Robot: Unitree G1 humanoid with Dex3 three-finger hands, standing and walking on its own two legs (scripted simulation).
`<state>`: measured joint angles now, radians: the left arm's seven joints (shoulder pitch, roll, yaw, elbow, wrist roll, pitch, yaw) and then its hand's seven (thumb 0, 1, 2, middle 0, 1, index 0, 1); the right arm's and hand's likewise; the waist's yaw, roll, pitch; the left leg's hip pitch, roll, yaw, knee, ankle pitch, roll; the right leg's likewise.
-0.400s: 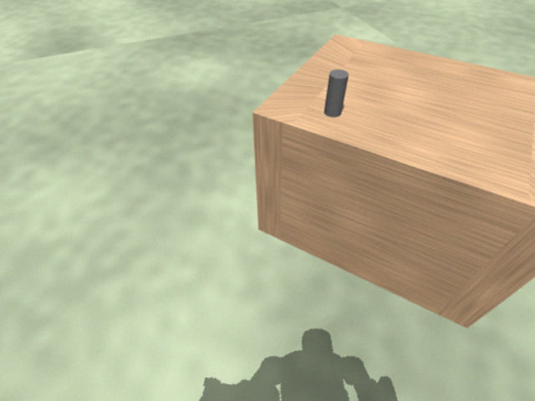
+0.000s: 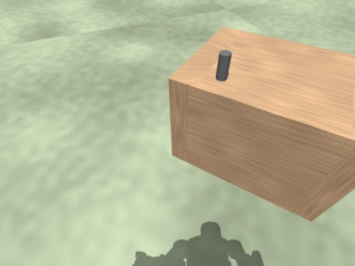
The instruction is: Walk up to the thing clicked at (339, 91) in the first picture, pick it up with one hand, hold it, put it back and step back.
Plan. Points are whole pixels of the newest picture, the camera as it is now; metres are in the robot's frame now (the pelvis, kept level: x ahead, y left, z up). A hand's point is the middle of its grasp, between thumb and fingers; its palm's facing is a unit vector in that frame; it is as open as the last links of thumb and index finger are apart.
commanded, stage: stand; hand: left
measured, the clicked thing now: (223, 66) +0.96 -0.19 -0.07
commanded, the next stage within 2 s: walk up in 0.72 s
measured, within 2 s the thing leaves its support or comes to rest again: neither
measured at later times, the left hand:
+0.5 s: hand out of the picture +0.06 +0.25 -0.16, palm faces -0.03 -0.94 -0.34, open 7.4 cm
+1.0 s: hand out of the picture +0.13 +0.23 -0.14, palm faces -0.18 -0.90 -0.39, open 7.4 cm
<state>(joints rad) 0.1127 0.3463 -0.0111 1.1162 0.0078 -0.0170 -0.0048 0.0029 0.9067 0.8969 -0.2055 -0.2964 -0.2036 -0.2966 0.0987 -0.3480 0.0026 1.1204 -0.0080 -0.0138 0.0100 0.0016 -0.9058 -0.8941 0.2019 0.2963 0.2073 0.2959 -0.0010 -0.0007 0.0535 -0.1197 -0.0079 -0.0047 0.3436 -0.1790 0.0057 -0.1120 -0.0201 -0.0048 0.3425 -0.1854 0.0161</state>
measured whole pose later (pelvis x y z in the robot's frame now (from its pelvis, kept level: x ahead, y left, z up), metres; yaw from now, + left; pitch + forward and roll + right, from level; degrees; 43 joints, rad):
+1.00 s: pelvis +0.04 -0.05 -0.02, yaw -11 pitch -3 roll +2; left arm 0.27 0.44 0.10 0.96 0.03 0.02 -0.12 0.00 0.91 0.90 -0.20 -0.30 -0.20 -0.30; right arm 0.21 -0.45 -0.11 0.98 -0.05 -0.04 0.03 0.00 -0.90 -0.89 0.21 0.30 0.21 0.30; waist 0.01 0.01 0.07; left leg -0.05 0.10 0.15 0.47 -0.35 -0.03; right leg -0.39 -0.12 0.00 0.69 -0.31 -0.01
